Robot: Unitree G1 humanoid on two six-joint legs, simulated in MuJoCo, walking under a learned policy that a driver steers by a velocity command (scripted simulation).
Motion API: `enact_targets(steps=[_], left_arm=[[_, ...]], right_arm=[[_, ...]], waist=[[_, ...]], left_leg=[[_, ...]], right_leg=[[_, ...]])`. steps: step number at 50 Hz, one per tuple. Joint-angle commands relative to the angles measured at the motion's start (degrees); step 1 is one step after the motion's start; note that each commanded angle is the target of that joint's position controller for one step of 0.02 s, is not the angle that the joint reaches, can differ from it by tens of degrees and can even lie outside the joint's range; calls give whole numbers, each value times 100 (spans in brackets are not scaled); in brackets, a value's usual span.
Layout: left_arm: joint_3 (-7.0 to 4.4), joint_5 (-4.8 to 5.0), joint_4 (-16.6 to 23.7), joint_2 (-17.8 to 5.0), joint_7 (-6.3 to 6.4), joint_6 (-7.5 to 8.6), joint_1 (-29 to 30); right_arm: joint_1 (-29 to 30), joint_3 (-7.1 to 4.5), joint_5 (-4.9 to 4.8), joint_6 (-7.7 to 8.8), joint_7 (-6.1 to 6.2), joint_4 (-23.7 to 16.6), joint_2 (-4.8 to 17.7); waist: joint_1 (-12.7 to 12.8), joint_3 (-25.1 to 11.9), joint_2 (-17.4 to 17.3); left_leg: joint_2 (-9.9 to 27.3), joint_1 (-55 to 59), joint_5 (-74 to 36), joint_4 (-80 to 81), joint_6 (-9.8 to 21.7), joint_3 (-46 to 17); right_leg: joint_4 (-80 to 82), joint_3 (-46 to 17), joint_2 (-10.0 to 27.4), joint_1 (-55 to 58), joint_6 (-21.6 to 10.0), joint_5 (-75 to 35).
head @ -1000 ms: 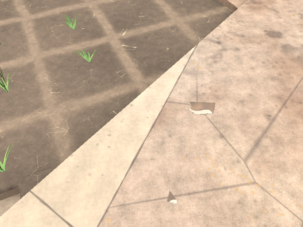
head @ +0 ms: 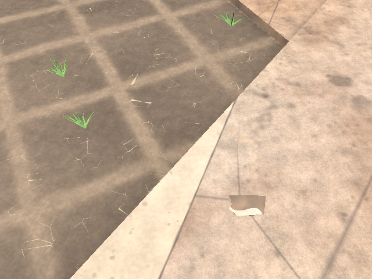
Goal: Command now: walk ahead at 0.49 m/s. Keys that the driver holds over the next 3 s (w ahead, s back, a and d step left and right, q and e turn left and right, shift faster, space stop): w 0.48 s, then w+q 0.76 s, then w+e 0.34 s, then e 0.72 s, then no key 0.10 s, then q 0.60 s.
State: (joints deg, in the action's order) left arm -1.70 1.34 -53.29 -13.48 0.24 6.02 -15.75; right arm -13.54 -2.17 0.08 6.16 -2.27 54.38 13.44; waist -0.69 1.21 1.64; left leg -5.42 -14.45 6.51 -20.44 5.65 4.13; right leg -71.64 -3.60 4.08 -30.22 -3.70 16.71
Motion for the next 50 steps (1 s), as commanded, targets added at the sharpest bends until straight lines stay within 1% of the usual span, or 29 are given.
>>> enact_targets(steps=[1, 2, 4, 8, 12, 15, 16, 17, 18, 19, 20, 21, 22, 23, 24, 26, 29, 31, 36, 39, 41, 42, 44, 45, 46, 47, 48, 49, 50], left_arm=[[-103, -62, 177, -261, 93, -110, -623], [-121, -110, 301, -319, 113, -110, -333], [-133, -133, 481, -342, 119, -89, 211], [-85, -83, 722, -226, 51, -34, 1138], [-56, -6, 954, -273, -86, -3, 1783], [-103, 2, 1040, -451, -186, 72, 1694], [-162, -6, 966, -564, -194, 95, 1354], [-293, -16, 717, -786, -175, 109, 560], [-444, -63, 440, -1224, -130, 121, -613], [-594, -146, 302, -1847, -128, 69, -1283], [-460, -129, 264, -1330, -157, 64, -1369], [-343, -96, 361, -990, -160, 74, -799], [-268, -89, 503, -781, -165, 61, -220], [-209, -105, 561, -601, -196, 50, 154], [-164, -137, 557, -465, -219, 66, 306], [-181, -170, 418, -469, -228, 105, 202], [-252, -230, 195, -665, -133, 143, -126], [-253, -242, 111, -673, -64, 124, -243], [-249, -193, 8, -756, 57, 99, -395], [-258, -150, -153, -746, 82, -3, -718], [-290, -123, -168, -831, 96, -86, -740], [-310, -108, -151, -889, 107, -125, -689], [-358, -96, -60, -1067, 150, -183, -518], [-379, -94, -22, -1142, 176, -221, -456], [-377, -81, 35, -1174, 193, -254, -330], [-334, -114, 184, -1123, 209, -218, -309], [-59, -297, 442, -230, 62, -38, -903], [-125, -68, 545, -647, -51, 244, -448], [-202, 129, 770, -908, -85, 365, 174]], right_arm=[[209, -27, 18, 144, 4, -207, 437], [81, -48, 26, 143, 50, -153, 556], [-221, -79, 22, 112, 135, -77, 702], [-704, -97, -77, 36, 209, 27, 837], [-1085, -120, -130, -52, 208, 185, 896], [-1050, -168, -139, -142, 230, 215, 983], [-926, -178, -137, -174, 236, 188, 1024], [-827, -143, -107, -207, 235, 148, 939], [-770, -42, -22, -201, 235, 13, 709], [-1375, 163, -11, -69, 188, -73, 16], [-1358, 106, -127, 80, 160, 26, 332], [-827, -32, -269, 150, 142, -132, 845], [-461, -47, -265, 152, 166, -225, 868], [-272, -69, -185, 112, 201, -256, 779], [-331, -104, -131, 32, 224, -245, 700], [-607, -82, -152, -129, 229, -136, 405], [-227, -132, -168, -218, 256, -300, 412], [84, -159, -162, -215, 241, -428, 394], [909, -114, -113, -204, 108, -752, 253], [1344, -73, -120, -219, 1, -1022, 176], [1657, -74, -145, -213, -86, -1261, 187], [1707, -78, -152, -207, -131, -1354, 196], [1441, -161, -153, -206, -181, -1428, 349], [992, -253, -164, -218, -181, -1374, 502], [114, -418, -179, -225, -153, -1180, 789], [-899, -635, -148, -269, -39, -976, 1328], [-970, -706, -171, -260, 20, -1001, 1850], [-1246, -591, -109, -237, 48, -1078, 1492], [-1043, -511, -64, -204, 70, -1073, 1158]], waist=[[371, 132, -434], [317, 194, -426], [146, 195, -367], [-197, 174, -388], [-421, 321, -460], [-234, 250, -560], [-2, 72, -615], [383, -382, -553], [820, -1245, -174], [680, -2005, 1292], [751, -2312, 1278], [623, -1387, 889], [445, -911, 474], [289, -527, 187], [102, -360, 255], [-41, -282, 318], [5, -47, 177], [65, 15, 167], [301, 293, 141], [472, 472, 70], [510, 555, 52], [471, 531, 90], [243, 187, 322], [-25, -130, 452], [-515, -608, 385], [-942, -1195, -135], [-308, -1881, -1531], [-629, -2587, -1194], [-709, -1801, -992]], left_leg=[[1555, -531, -178, 1542, 1004, -1367], [1553, -494, -258, 1576, 1017, -1301], [1556, -175, -442, 1544, 955, -1240], [1455, 349, -560, 1417, 682, -956], [1737, 1086, -372, 1119, 655, -1055], [1993, 1533, -712, 686, 540, -1196], [1946, 1536, -1396, 310, 458, -1128], [1651, 1416, -2286, -595, 323, -890], [1299, 527, -1877, -2224, 110, -550], [296, -1901, 602, -4477, -350, -161], [273, -2694, 2522, -5350, -283, -1039], [635, -3152, 2166, -5621, -163, -1080], [961, -3000, 1591, -5419, -139, -910], [1143, -2778, 1191, -5035, -176, -814], [1303, -2416, 908, -4692, -200, -828], [1318, -2088, 620, -4521, -269, -765], [1261, -2628, -6, -4028, -336, -994], [1145, -2879, -532, -3478, -340, -1160], [1019, -2726, -1447, -2134, -280, -769], [1012, -3096, -1164, -1759, -178, -606], [985, -3243, -735, -1575, -98, -418], [934, -3151, -476, -1502, -42, -275], [591, -2306, 66, -1484, 140, 168], [337, -1586, 302, -1529, 260, 351], [101, -326, 41, -1206, 460, 364], [704, 1526, -30, -1001, 824, -816], [2225, 3602, 550, -571, 1936, -4063], [2532, 4079, 890, 198, 2091, -5284], [2305, 3642, 457, 237, 1713, -4357]], right_leg=[[406, -35, 455, -210, 155, -459], [719, -2, 510, -443, 237, -747], [1484, 29, 557, -831, 308, -1428], [3129, 247, 297, -639, 338, -2278], [3845, 303, 147, -663, 302, -1940], [4223, 332, 29, -317, 72, -1267], [4357, 457, -115, 221, -29, -1128], [4489, 587, -296, 1248, -183, -1113], [4342, -141, 377, 2954, -544, -1280], [4718, -2626, 1750, 5177, -1450, -744], [5415, -3874, 1968, 5342, -1615, -192], [5470, -3023, 1768, 4582, -1273, -161], [5591, -2174, 1509, 3728, -1064, -554], [5817, -1621, 1242, 2983, -957, -923], [6018, -1193, 1012, 2504, -840, -1179], [6263, -662, 878, 2127, -841, -1649], [6400, -148, 906, 2234, -837, -2270], [6428, 131, 904, 2413, -743, -2363], [6586, 756, 914, 2635, -535, -2217], [6334, 947, 1123, 3380, -497, -2468], [6085, 1037, 1251, 3734, -441, -2829], [5901, 1106, 1291, 3841, -396, -3196], [5205, 1333, 1247, 3828, -266, -4982], [4503, 1426, 1193, 3729, -201, -5920], [3356, 1554, 1001, 3335, -58, -6130], [1597, 1559, 727, 1932, 179, -4666], [-594, 1078, -548, -662, 527, 1041], [-1300, -212, -655, -1345, 382, 1617], [-1176, -317, -316, -1835, 218, 1132]])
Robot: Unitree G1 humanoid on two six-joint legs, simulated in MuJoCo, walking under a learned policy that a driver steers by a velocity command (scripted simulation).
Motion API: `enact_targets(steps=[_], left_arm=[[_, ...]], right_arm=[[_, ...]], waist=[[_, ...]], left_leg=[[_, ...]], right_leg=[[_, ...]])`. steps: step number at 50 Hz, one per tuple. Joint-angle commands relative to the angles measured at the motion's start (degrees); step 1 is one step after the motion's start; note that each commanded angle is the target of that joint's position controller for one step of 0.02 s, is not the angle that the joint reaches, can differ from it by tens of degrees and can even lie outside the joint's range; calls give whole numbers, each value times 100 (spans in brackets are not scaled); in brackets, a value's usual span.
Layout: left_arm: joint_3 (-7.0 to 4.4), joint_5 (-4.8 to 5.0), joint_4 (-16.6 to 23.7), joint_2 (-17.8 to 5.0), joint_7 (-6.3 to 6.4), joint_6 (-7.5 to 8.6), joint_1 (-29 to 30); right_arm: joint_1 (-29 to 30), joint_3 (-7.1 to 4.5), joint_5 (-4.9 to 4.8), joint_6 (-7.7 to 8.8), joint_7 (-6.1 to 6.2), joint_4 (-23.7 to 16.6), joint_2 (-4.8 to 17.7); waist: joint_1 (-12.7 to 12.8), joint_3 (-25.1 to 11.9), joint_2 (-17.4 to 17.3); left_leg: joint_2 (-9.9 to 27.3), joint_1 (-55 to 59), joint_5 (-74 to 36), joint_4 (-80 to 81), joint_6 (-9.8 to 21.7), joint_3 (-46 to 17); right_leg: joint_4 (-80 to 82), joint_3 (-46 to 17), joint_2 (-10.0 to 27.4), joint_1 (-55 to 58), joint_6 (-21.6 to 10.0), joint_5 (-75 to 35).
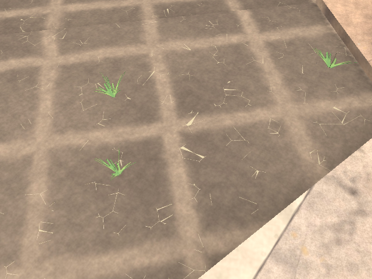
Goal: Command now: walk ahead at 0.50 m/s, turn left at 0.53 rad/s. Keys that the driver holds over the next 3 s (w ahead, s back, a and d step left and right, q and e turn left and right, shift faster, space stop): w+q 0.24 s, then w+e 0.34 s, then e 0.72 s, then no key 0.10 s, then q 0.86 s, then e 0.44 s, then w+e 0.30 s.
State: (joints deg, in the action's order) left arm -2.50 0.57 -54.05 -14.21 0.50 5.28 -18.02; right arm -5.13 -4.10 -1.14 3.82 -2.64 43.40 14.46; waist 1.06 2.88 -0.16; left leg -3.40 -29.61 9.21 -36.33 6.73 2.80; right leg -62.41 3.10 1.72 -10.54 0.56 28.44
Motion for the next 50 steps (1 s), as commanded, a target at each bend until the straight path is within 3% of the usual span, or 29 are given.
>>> enact_targets(steps=[1, 2, 4, 7, 12, 15, 17, 19, 21, 22, 23, 24, 25, 26, 27, 28, 30, 31, 32, 34, 35, 38, 40, 45, 46, 47, 48, 49, 50], left_arm=[[-102, 154, 921, -800, -76, 480, 635], [-148, 19, 907, -796, -15, 453, 686], [-225, -69, 979, -788, 7, 270, 442], [-210, -138, 1216, -617, 62, 101, 693], [-126, -133, 1589, -461, 37, 118, 1765], [-96, -78, 1655, -440, -110, 224, 1942], [-133, -58, 1752, -584, -178, 251, 2082], [-212, -36, 1759, -825, -271, 305, 1857], [-258, -25, 1643, -907, -291, 321, 1314], [-328, -37, 1427, -1011, -311, 332, 596], [-415, -79, 1300, -1322, -335, 329, -91], [-478, 6, 1245, -1524, -353, 253, -490], [-361, 176, 1199, -1142, -380, 225, -530], [-289, 173, 1307, -900, -366, 183, -218], [-254, 104, 1415, -844, -375, 137, 3], [-244, 81, 1468, -834, -370, 105, 123], [-224, 13, 1504, -842, -302, 57, 221], [-258, -114, 1548, -973, -266, 63, 211], [-280, -124, 1502, -1094, -231, 83, 92], [-336, 67, 1263, -1138, -4, 7, -292], [-319, 99, 1257, -1055, 85, -88, -314], [-313, 49, 1305, -957, 253, -307, -314], [-307, 44, 1339, -859, 342, -372, -336], [-323, 46, 1526, -603, 575, -582, -376], [-291, 40, 1508, -487, 542, -604, -416], [-201, -2, 1459, -184, 435, -599, -605], [-85, 26, 1471, 54, 329, -583, -946], [-31, 144, 1590, -146, 236, -527, -1507], [-94, 147, 1595, -460, 203, -480, -1583]], right_arm=[[-1442, -258, 16, 57, 110, -66, 843], [-1020, -211, 31, 62, 99, -191, 706], [-706, -150, 91, 56, 115, -353, 563], [-883, -204, 38, 82, 209, -352, 782], [-1368, -253, -53, 4, 356, -252, 945], [-1581, -198, -11, -5, 347, -112, 854], [-1680, -189, 30, -18, 317, -77, 859], [-1610, -203, 99, -27, 346, -88, 921], [-1362, -203, 44, -80, 356, -161, 963], [-1185, -181, 20, -91, 349, -194, 972], [-1347, -120, 46, -45, 335, -292, 824], [-1879, -14, 31, 44, 293, -269, 513], [-1654, -23, 18, 147, 268, -386, 774], [-1063, -86, -61, 189, 256, -531, 999], [-808, -68, 5, 202, 252, -599, 949], [-721, -86, 122, 211, 242, -659, 887], [-734, -41, 197, 181, 224, -694, 618], [-772, -39, 242, 204, 207, -643, 592], [-648, -73, 252, 201, 220, -641, 671], [-188, -54, 308, 199, 238, -765, 604], [-53, -15, 314, 199, 217, -763, 494], [293, 52, 284, 193, 66, -828, 302], [454, 51, 239, 121, 17, -938, 308], [261, 7, 122, 137, 61, -854, 424], [-245, -13, 140, 171, 83, -642, 335], [-883, -56, 166, 176, 110, -378, 343], [-1539, -80, 258, 206, 129, -297, 492], [-1822, -94, 187, 167, 102, -129, 658], [-1610, -129, 131, 107, 77, -131, 782]], waist=[[-648, -1383, -190], [-373, -1013, 138], [4, -798, 26], [32, -515, -75], [-367, -335, -388], [-543, -451, -576], [-598, -392, -576], [-450, -433, -608], [-143, -605, -546], [235, -950, -345], [340, -1611, 281], [248, -1979, 1635], [254, -1655, 1671], [274, -868, 979], [156, -588, 333], [8, -439, -8], [-183, -478, 132], [-182, -652, 137], [-157, -647, 134], [-43, -614, 438], [-13, -647, 449], [65, -740, 449], [70, -701, 515], [126, -549, 444], [-14, -659, 329], [-78, -965, -171], [-295, -1649, -899], [-117, -2260, -1238], [-52, -2274, -1103]], left_leg=[[1838, 4199, -407, 1832, 1357, -3418], [1612, 3243, -1071, 1897, 1195, -2880], [1331, 2248, -1489, 2165, 1146, -2443], [1131, 1579, -1761, 2367, 1141, -2035], [690, 1307, -1102, 2236, 702, -1730], [905, 1669, -837, 2116, 659, -1786], [1121, 2109, -1113, 1848, 666, -1881], [1520, 2985, -1945, 1438, 627, -2059], [1386, 3083, -3664, 740, 463, -1798], [1083, 2846, -4237, -161, 339, -1503], [640, 1906, -3193, -1621, 137, -1268], [-193, -254, 660, -3621, -344, -736], [-67, -1373, 2083, -3896, -264, -1050], [241, -1689, 1668, -3862, -253, -1106], [402, -1491, 1386, -3555, -282, -1030], [537, -1278, 1253, -3081, -354, -993], [636, -605, 1352, -2078, -535, -803], [571, -359, 1017, -2157, -608, -698], [499, -448, 527, -1880, -670, -691], [384, -603, -663, -1026, -769, -812], [257, -385, -1190, -533, -783, -770], [-76, 600, -2455, 340, -710, -708], [-121, 742, -2365, 529, -767, -921], [563, 708, -3216, 2367, -852, -1528], [694, 1548, -4110, 2908, -874, -1296], [1078, 3075, -5029, 2510, -834, -1291], [2015, 5153, -8052, 626, -467, -1652], [2860, 5951, -8628, -74, 196, -2330], [2963, 5625, -7935, -52, 613, -2401]], right_leg=[[-1602, -921, 177, -3655, -262, -554], [-1127, -841, 344, -3249, -212, -807], [-603, -850, 504, -2596, -105, -993], [399, -680, 480, -2534, 140, -1461], [2596, -596, 79, -2183, 191, -3318], [2981, -554, 46, -1882, 45, -3954], [3031, -481, 28, -2028, -104, -3385], [2768, -652, 170, -2526, -406, -2776], [3066, -359, -89, -1770, -674, -2049], [3441, -273, -212, -745, -881, -2504], [3456, -1267, 475, 759, -1402, -3005], [3808, -3363, 1446, 2407, -2280, -2466], [4374, -4414, 1629, 2503, -2266, -1440], [4465, -3977, 1524, 1864, -2044, -1392], [4498, -3584, 1373, 1208, -1932, -1873], [4559, -3351, 1266, 746, -1889, -2382], [4640, -2752, 956, 197, -1796, -3409], [4501, -2562, 947, 73, -1862, -4527], [4401, -2246, 786, 59, -1808, -5078], [4256, -1957, 507, 59, -1562, -4884], [4119, -1807, 317, -108, -1446, -4680], [3628, -1836, 34, -1030, -1171, -3551], [3239, -2249, 0, -1201, -1146, -2893], [1562, -2824, -203, -264, -893, -1796], [915, -2517, -469, -546, -728, -1544], [-338, -1943, -852, -1594, -467, -163], [-2313, -1479, -1243, -3406, -212, 2247], [-3775, -1631, -1030, -4371, -50, 2475], [-4602, -1529, -728, -4830, 133, 2103]])
Over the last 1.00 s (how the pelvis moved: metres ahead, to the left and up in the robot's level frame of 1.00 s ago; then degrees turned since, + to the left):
0.54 -0.01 -0.02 15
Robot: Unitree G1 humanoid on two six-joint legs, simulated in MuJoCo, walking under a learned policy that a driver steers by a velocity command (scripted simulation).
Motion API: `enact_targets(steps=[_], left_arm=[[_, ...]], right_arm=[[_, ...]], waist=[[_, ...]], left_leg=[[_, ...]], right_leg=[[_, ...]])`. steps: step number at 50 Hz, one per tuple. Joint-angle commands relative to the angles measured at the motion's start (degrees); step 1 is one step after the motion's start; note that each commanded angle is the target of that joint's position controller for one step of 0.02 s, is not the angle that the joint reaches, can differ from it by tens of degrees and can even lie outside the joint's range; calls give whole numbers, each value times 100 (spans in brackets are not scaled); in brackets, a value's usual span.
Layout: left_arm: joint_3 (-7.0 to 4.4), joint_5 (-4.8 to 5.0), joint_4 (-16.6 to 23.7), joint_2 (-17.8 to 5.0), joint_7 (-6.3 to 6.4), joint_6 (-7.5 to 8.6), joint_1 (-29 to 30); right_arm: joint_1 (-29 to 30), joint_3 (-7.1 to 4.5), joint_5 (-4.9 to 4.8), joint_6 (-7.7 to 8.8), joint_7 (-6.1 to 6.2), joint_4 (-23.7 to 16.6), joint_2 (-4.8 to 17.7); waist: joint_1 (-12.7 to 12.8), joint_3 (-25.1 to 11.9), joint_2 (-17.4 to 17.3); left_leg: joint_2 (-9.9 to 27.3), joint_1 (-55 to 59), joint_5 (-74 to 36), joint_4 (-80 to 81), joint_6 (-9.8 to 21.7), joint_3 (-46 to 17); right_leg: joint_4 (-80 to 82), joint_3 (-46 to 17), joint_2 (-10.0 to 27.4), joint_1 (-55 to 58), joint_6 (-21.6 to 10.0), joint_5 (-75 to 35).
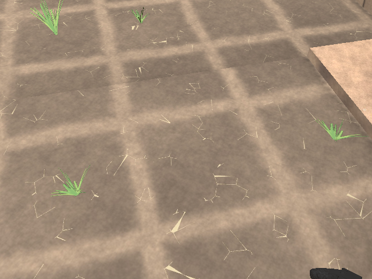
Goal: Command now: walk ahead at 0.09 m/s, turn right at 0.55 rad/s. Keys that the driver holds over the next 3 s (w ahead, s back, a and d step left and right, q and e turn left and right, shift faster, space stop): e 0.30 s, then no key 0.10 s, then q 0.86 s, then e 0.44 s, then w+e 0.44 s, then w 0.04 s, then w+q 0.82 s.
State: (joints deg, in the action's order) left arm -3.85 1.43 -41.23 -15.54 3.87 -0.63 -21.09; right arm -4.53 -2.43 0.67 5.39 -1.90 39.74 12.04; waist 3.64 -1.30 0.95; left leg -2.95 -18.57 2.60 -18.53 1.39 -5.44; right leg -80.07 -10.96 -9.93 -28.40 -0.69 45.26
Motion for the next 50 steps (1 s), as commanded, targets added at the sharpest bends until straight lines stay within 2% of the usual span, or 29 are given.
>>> enact_targets(steps=[1, 2, 3, 4, 5, 6, 8, 12, 17, 20, 22, 23, 24, 25, 26, 27, 28, 29, 30, 32, 34, 36, 38, 41, 43, 46, 48, 49, 50], left_arm=[[-18, 47, 462, -579, -104, 113, -871], [-59, 99, 586, -723, -40, 5, -460], [-108, 58, 612, -803, 58, -172, -70], [-126, -18, 722, -762, 111, -303, 152], [-127, -61, 786, -657, 145, -365, 128], [-122, -97, 800, -598, 159, -352, 100], [-95, -50, 955, -434, 120, -263, 312], [14, -128, 1329, -196, 40, -232, 815], [230, -149, 1640, 68, -6, -231, 1361], [400, -168, 1746, 274, -112, -151, 1456], [452, -130, 1653, 309, -174, -93, 1362], [464, -129, 1563, 334, -207, -70, 1174], [456, -144, 1392, 374, -234, -51, 786], [407, -172, 1192, 312, -262, -52, 415], [245, -204, 1268, -322, -294, -57, 537], [31, -275, 1258, -972, -254, -127, 615], [40, -489, 1373, -829, -268, -32, 513], [-64, -514, 1287, -997, -282, 145, 472], [-78, -427, 1219, -924, -325, 299, 618], [6, -225, 1239, -429, -365, 364, 1229], [68, -168, 1211, -129, -320, 279, 1501], [68, -167, 1115, -89, -180, 247, 1440], [15, -170, 986, -177, -21, 212, 1147], [-128, -212, 868, -540, 120, 127, 857], [-224, -152, 849, -758, 123, 122, 925], [-277, -75, 756, -873, 108, 121, 965], [-256, -53, 637, -814, 139, 116, 1136], [-195, -99, 538, -609, 148, 115, 1093], [-91, -205, 430, -193, 108, 89, 941]], right_arm=[[-1272, -331, -42, -101, 47, 147, 1142], [-570, -268, -26, -228, 149, -32, 1094], [-299, -174, 65, -333, 239, -130, 887], [-209, -109, 150, -398, 293, -118, 864], [-144, -82, 166, -448, 303, -80, 911], [-139, -98, 213, -471, 322, -106, 1027], [-440, -84, 121, -484, 417, 17, 962], [-1082, -55, 26, -562, 587, 194, 856], [-1289, -154, 76, -685, 579, 149, 1186], [-964, -215, 61, -724, 541, 14, 1409], [-732, -184, 22, -718, 436, -65, 1379], [-889, -160, -30, -699, 357, -1, 1284], [-1063, -117, -107, -699, 279, 117, 1110], [-1506, -63, -156, -709, 197, 324, 884], [-1922, -72, -201, -654, 174, 339, 825], [-1741, -108, -68, -580, 170, -23, 878], [-787, -281, -115, -579, 183, -244, 1372], [-56, -334, -215, -597, 181, -471, 1351], [-216, -307, -217, -677, 223, -386, 1062], [-969, -385, -118, -924, 382, -154, 1040], [-1090, -441, -77, -1079, 493, -175, 1106], [-928, -403, -67, -1158, 505, -321, 1029], [-558, -285, -120, -1160, 429, -548, 803], [-58, -184, -214, -1066, 175, -788, 632], [-49, -197, -297, -1033, 46, -781, 675], [-140, -278, -355, -1086, -60, -721, 746], [-632, -342, -383, -1104, -78, -458, 661], [-1100, -435, -369, -1085, -58, -222, 734], [-1533, -577, -348, -1018, -24, -31, 1041]], waist=[[-259, -1649, -864], [-48, -1313, -572], [-117, -794, -322], [-85, -437, -321], [-19, -248, -491], [-13, -258, -491], [-169, -321, -681], [-458, -488, -753], [-612, -414, -655], [-466, -590, -925], [-363, -651, -1163], [-355, -668, -1424], [-219, -655, -1441], [-125, -500, -1237], [-428, -252, -557], [-471, -546, 1662], [110, -318, 1544], [326, -64, 1371], [161, -168, 1382], [-308, -106, 1331], [-526, -57, 944], [-517, -122, 696], [-332, -203, 725], [-42, -441, 788], [-26, -527, 757], [-33, -366, 801], [-301, -303, 798], [-472, -408, 582], [-608, -483, -254]], left_leg=[[2966, 3786, -5760, -1487, 1439, -1657], [2943, 2718, -3516, -865, 1689, -1795], [2723, 1409, -2569, -320, 1613, -1643], [2393, 639, -2253, -93, 1478, -1356], [2045, 224, -2037, 48, 1320, -885], [1733, 15, -1793, 179, 1236, -465], [1626, 390, -1926, 107, 1188, -95], [2093, 1664, -1806, -60, 1443, -346], [2207, 1791, -1608, 68, 1542, -200], [2123, 1406, -1674, 147, 1430, 175], [1983, 685, -1833, 253, 1329, 437], [1934, 486, -1890, 337, 1326, 456], [1880, 313, -1772, 305, 1262, 465], [1715, 205, -1576, 198, 1024, 501], [1315, -16, -865, -405, 505, 655], [633, -583, 944, -1035, 132, 1025], [325, -1260, 2767, -1926, -66, 407], [-39, -1921, 3243, -3299, -61, -254], [-246, -2273, 3372, -4446, -186, -556], [-152, -2406, 2741, -5523, -393, -618], [-171, -2245, 1797, -6189, -490, -275], [-90, -2285, 1081, -6043, -506, -118], [108, -2416, 786, -5041, -552, 18], [282, -1811, 864, -3648, -645, 308], [280, -1047, 681, -2868, -547, 517], [262, -252, 393, -1861, -207, 794], [164, 837, -403, -763, 61, 1084], [21, 1557, -426, -418, 207, 1193], [341, 2331, -1012, -329, 460, 656]], right_leg=[[-3195, 81, 605, -3209, 392, -198], [-3170, 299, 862, -3051, 512, -725], [-3053, 326, 951, -2512, 606, -1265], [-3107, 433, 889, -2140, 640, -1552], [-3048, 557, 830, -1925, 660, -1724], [-2815, 641, 767, -1677, 680, -2160], [-2755, 567, 749, -1863, 728, -2496], [-3206, 389, 841, -2944, 780, -2019], [-2332, 668, 1031, -2927, 691, -1695], [-896, 971, 1318, -1972, 503, -1497], [434, 1261, 1328, -633, 248, -949], [1016, 1417, 1225, -39, 150, -665], [1860, 1530, 1137, 588, 27, -1092], [2919, 1454, 1068, 938, -129, -1855], [3260, 496, 1511, 885, -495, -3404], [3886, -970, 2487, 473, -1375, -4310], [4738, -1830, 3060, 419, -2057, -4270], [4892, -2028, 3192, 446, -2183, -4835], [4746, -1770, 3201, 666, -2045, -5525], [4432, -1079, 3114, 478, -1479, -5195], [4370, -526, 2932, 155, -1132, -4684], [4298, -45, 2862, 372, -1002, -4492], [4167, 250, 2899, 906, -944, -4334], [3976, 532, 3006, 1008, -992, -4154], [3858, 725, 3057, 636, -868, -3663], [3694, 711, 3279, 223, -699, -3182], [3280, 981, 3213, -244, -494, -3170], [2711, 1267, 2994, -496, -350, -3008], [874, 1945, 2462, -1213, -2, -1872]])
Over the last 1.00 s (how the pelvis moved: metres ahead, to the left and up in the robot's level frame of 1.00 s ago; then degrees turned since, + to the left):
0.50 0.03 -0.07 -7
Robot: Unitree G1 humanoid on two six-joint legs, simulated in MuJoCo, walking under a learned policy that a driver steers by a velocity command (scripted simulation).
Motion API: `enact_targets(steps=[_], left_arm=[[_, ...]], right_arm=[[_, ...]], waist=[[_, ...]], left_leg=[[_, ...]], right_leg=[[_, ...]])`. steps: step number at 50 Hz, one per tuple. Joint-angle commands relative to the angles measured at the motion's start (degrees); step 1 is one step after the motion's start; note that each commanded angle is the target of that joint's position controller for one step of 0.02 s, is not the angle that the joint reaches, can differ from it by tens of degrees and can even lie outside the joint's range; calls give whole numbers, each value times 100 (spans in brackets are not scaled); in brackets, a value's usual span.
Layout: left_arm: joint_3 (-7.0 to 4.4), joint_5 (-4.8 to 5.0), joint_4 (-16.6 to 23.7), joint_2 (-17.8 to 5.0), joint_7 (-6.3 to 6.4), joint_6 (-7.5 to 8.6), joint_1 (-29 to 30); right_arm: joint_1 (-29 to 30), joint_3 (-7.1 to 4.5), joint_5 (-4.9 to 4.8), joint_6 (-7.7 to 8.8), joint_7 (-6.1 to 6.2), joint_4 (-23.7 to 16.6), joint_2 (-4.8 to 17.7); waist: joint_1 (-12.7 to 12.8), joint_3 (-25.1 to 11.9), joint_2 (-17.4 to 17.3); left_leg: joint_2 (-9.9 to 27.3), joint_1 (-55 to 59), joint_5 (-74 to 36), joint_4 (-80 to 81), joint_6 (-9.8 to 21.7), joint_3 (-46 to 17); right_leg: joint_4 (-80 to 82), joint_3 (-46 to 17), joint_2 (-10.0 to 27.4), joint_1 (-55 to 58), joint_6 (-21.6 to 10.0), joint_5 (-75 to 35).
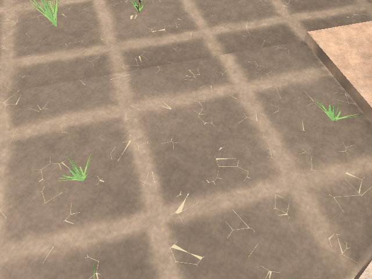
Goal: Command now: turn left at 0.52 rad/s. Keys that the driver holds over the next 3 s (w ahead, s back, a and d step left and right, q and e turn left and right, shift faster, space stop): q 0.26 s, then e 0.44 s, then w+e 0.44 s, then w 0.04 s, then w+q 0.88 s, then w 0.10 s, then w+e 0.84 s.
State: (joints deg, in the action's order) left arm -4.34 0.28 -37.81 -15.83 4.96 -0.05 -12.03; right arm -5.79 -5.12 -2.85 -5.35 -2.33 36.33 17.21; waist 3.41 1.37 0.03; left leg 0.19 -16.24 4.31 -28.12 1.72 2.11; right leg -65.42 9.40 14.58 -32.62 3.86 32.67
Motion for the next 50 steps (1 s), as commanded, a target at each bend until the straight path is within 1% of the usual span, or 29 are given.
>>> enact_targets(steps=[1, 2, 3, 4, 5, 6, 8, 9, 10, 11, 16, 20, 21, 24, 26, 30, 33, 34, 35, 36, 37, 38, 39, 40, 41, 43, 45, 47, 50], left_arm=[[60, -306, 264, 215, -70, 3, -22], [-9, -121, 408, -102, -43, 69, 189], [5, 123, 824, -199, 47, 153, 789], [-12, 73, 781, -268, 170, 143, 1102], [-12, -53, 634, -245, 264, 44, 1084], [-32, -124, 561, -246, 286, -43, 783], [-18, -200, 636, -150, 246, -107, 581], [20, -195, 702, -45, 224, -102, 563], [37, -169, 729, -57, 208, -82, 494], [34, -126, 803, -109, 169, -39, 543], [181, -84, 978, 100, 96, -112, 557], [235, 80, 879, 216, 27, -177, 475], [258, 112, 900, 286, -14, -202, 498], [219, 130, 987, 121, -70, -216, 624], [269, 115, 1111, 192, -96, -235, 769], [381, 52, 1215, 318, -166, -131, 778], [466, 24, 1197, 345, -280, -52, 645], [434, 4, 1123, 192, -303, -11, 393], [408, -13, 1096, 114, -301, -14, 184], [383, -32, 1010, 66, -317, -5, -193], [347, -55, 905, 24, -357, -32, -488], [222, -69, 817, -359, -412, 5, -985], [-137, -118, 715, -1402, -388, 96, -1558], [-85, -210, 763, -1295, -380, 366, -1337], [-31, -184, 754, -1120, -355, 484, -977], [64, -70, 769, -770, -396, 427, -431], [155, 11, 726, -523, -437, 356, -183], [154, 73, 600, -513, -411, 381, -400], [105, 98, 248, -555, -323, 383, -1224]], right_arm=[[-1366, -407, 265, 207, 25, 156, 1358], [-1330, -405, 329, 276, -31, -52, 1644], [-1243, -456, 451, 302, -55, 12, 1871], [-865, -314, 375, 296, 9, -18, 1476], [-520, -105, 331, 246, 91, -83, 973], [-234, 30, 283, 228, 171, -161, 697], [-224, 129, 289, 221, 295, -209, 560], [-344, 140, 321, 236, 351, -190, 594], [-358, 139, 364, 272, 387, -231, 680], [-453, 182, 348, 303, 453, -212, 608], [-774, 321, 313, 250, 581, -163, 395], [-1087, 501, 328, 256, 617, 56, -23], [-1231, 536, 321, 247, 638, 162, -104], [-1198, 489, 375, 256, 667, 125, -13], [-1264, 404, 355, 194, 700, 107, 66], [-1249, 216, 370, 144, 726, 125, 297], [-1120, 70, 308, 52, 689, 116, 555], [-954, 22, 290, 90, 646, 45, 630], [-891, 1, 210, 117, 614, 72, 620], [-960, -5, 138, 154, 570, 97, 538], [-1225, 11, 79, 184, 547, 167, 338], [-1363, 52, 200, 237, 507, 16, 45], [248, -6, 234, 419, 388, -714, 187], [1048, -129, 133, 681, 238, -852, 472], [825, -133, 37, 765, 186, -699, 454], [-198, -179, 210, 704, 239, -175, 542], [-682, -134, 262, 639, 277, 54, 378], [-433, -73, 306, 658, 301, -20, 248], [333, 7, 364, 816, 261, -231, 169]], waist=[[-346, -560, -1552], [-664, -1288, -1077], [-774, -1409, -917], [-715, -816, -522], [-617, -584, -444], [-392, -518, -572], [-305, -562, -600], [-321, -622, -524], [-269, -688, -362], [-300, -711, -243], [-409, -884, -547], [-555, -665, -389], [-625, -521, -496], [-678, -280, -469], [-710, -199, -639], [-636, -404, -753], [-597, -609, -1004], [-523, -653, -1047], [-400, -691, -1105], [-265, -777, -974], [-232, -603, -634], [-182, -558, 809], [542, -187, 2423], [531, 463, 1374], [147, 595, 1072], [-441, 364, 612], [-743, 312, 659], [-656, 280, 562], [-217, 83, 484]], left_leg=[[1294, 2534, -4380, -524, 858, -1817], [2081, 2500, -5423, -243, 1599, -2590], [2345, 2034, -3011, 515, 2041, -3359], [2004, 1728, -1174, 729, 1721, -3151], [1741, 1330, -535, 708, 1406, -2929], [1487, 920, -246, 663, 1232, -2783], [1155, 653, -107, 607, 1065, -2634], [1086, 642, -342, 566, 1040, -2637], [976, 524, -825, 501, 1016, -2563], [951, 540, -1077, 404, 993, -2569], [971, 1016, -1560, 443, 1036, -2622], [899, 904, -593, 558, 1090, -2440], [1005, 970, -117, 650, 1144, -2480], [1139, 973, 616, 837, 1255, -2641], [1122, 1113, 1278, 1053, 1264, -2668], [1227, 1022, 583, 1257, 1374, -2322], [1162, 376, 179, 1468, 1284, -1608], [1317, 82, -381, 1511, 1327, -1569], [1399, -6, -834, 1384, 1308, -1521], [1328, -153, -618, 1180, 1196, -1358], [1094, -374, 84, 757, 976, -1143], [512, -1480, 1361, -563, 451, -577], [-392, -3989, 3300, -1970, 91, -677], [-259, -4632, 2953, -2935, 103, -1648], [-131, -4671, 2476, -3359, 117, -1662], [30, -3897, 1517, -3645, -186, -1408], [69, -2798, 522, -3912, -388, -1031], [82, -2659, -59, -3748, -433, -866], [49, -3099, -344, -2794, -441, -847]], right_leg=[[-3372, 102, -570, -2729, 28, 1489], [-4802, -560, -773, -3136, 207, 1306], [-4971, -966, -902, -3406, 158, 754], [-4799, -1090, -872, -3776, 94, 154], [-4715, -1195, -874, -3629, 43, -312], [-4604, -1239, -926, -3281, 39, -635], [-4835, -1162, -1154, -3129, 16, -986], [-4979, -1154, -1243, -3114, 5, -1046], [-4867, -1146, -1315, -2894, -1, -1297], [-4765, -1292, -1394, -2822, 19, -1533], [-5194, -1261, -1580, -2816, 140, -1167], [-5036, -1968, -1875, -2287, 119, -934], [-5042, -2163, -1910, -2391, 92, -646], [-4875, -2291, -2013, -2339, 89, -559], [-4118, -2001, -1920, -2387, 109, -228], [-2741, -1365, -1520, -1746, -31, 265], [-1143, -565, -1451, -261, -317, 1018], [-1073, -577, -1386, 307, -427, 313], [-540, -632, -1434, 639, -563, 271], [205, -647, -1596, 1060, -757, 107], [1264, -967, -1787, 1198, -1061, 153], [2354, -2726, -1078, 1878, -1661, -152], [4410, -6258, 157, 2305, -2932, 1576], [4940, -7167, 394, 2031, -2982, 1952], [4725, -6733, 243, 1938, -2629, 1604], [4172, -5285, -188, 1462, -2089, 687], [4316, -4233, -703, 541, -1848, 415], [4453, -3794, -849, 679, -1816, -382], [4513, -3530, -864, 1992, -1862, -1578]])
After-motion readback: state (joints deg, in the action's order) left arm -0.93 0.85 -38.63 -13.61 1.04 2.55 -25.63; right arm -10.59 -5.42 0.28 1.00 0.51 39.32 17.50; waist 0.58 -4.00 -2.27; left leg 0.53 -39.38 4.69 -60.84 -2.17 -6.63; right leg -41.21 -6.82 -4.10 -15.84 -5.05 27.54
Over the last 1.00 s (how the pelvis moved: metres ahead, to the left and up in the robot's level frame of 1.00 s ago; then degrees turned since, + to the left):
-0.06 0.01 0.01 -1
